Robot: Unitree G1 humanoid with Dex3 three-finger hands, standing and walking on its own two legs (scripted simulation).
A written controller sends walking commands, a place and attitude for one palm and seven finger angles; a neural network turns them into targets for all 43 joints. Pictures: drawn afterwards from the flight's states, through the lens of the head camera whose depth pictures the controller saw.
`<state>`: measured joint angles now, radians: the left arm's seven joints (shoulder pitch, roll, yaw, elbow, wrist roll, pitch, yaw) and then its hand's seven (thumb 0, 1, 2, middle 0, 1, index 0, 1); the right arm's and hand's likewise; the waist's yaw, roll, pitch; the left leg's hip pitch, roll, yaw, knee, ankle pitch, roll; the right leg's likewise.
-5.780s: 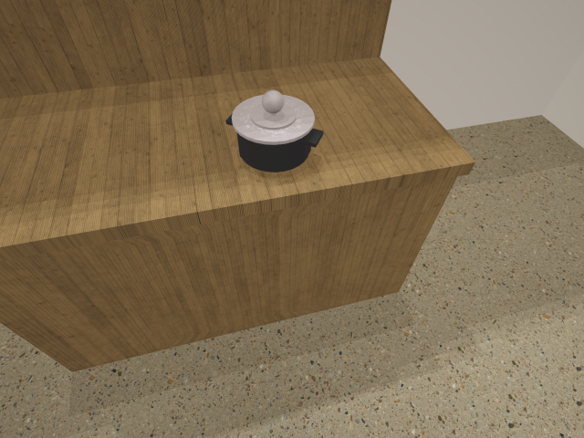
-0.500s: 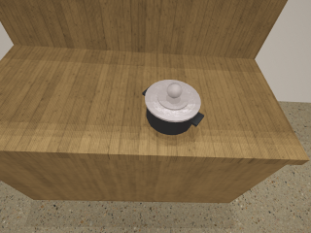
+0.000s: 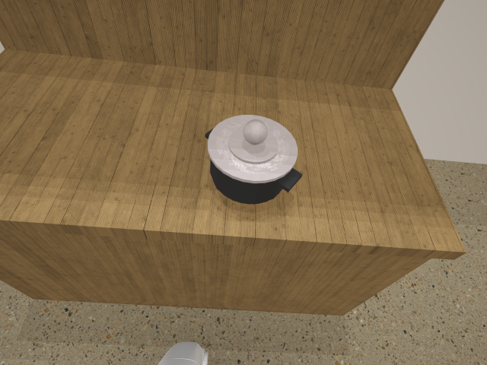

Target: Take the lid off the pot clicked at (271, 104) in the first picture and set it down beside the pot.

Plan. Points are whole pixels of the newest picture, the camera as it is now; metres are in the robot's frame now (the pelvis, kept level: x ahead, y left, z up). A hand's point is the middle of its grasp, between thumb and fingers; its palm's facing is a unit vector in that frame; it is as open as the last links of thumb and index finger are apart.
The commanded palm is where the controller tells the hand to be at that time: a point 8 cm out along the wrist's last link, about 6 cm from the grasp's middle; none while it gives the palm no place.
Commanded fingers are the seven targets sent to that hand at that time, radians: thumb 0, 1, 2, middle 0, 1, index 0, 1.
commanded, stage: shuffle to correct the standing spot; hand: left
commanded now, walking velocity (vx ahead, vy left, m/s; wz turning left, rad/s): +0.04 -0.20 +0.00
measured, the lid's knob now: (255, 132) +0.52 +0.02 +0.07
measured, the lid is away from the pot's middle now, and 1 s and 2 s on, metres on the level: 0.00 0.00 0.00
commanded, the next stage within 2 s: come to a stop and stand still in 0.74 s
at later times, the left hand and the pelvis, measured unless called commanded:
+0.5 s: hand out of the picture +0.09 +0.13 -0.16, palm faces -0.07 -0.99 -0.14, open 7.4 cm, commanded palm none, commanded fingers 0.00 0.90 0.90 -0.20 -0.30 -0.20 -0.30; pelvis -0.01 -0.04 +0.02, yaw -1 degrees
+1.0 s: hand out of the picture +0.03 +0.06 -0.17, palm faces +0.04 -0.99 -0.13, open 7.3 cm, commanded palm none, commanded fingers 0.00 0.90 0.90 -0.20 -0.30 -0.20 -0.30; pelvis +0.01 -0.11 +0.02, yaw +1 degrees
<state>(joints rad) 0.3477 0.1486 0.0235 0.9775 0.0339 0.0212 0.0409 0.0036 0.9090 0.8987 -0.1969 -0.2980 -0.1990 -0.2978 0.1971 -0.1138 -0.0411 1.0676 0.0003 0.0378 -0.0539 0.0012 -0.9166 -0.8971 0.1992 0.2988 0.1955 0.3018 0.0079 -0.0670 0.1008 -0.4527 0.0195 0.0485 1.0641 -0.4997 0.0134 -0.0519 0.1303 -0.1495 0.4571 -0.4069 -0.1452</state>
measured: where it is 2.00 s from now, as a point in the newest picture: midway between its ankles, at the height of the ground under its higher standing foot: outside the picture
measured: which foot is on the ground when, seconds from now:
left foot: up 0.00-0.08, down 0.10-0.58, up 0.60-0.76, down 0.78-1.00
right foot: down 0.00-0.10, up 0.12-0.54, down 0.56-0.80, up 0.82-1.00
